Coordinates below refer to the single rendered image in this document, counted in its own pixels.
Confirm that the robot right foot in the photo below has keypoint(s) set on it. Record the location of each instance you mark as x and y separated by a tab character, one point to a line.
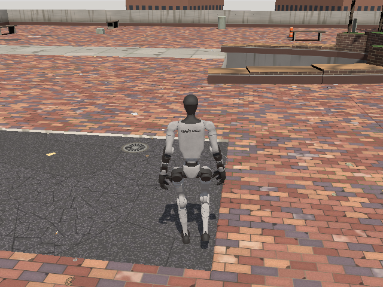
205	236

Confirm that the robot right upper arm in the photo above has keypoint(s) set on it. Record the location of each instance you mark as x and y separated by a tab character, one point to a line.
212	134

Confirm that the robot right shin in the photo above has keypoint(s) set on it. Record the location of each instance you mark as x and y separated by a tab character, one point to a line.
205	214

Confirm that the robot right forearm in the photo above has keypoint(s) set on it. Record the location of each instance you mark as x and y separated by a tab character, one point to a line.
219	160

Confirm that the robot left hand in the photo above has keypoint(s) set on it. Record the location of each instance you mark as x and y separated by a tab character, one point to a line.
163	182

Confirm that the robot left upper arm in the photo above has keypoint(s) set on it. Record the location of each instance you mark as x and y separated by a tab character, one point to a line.
172	126

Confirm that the robot left forearm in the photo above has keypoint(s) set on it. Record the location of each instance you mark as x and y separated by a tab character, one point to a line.
165	163

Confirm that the robot right hand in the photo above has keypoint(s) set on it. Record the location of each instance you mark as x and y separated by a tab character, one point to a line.
222	176

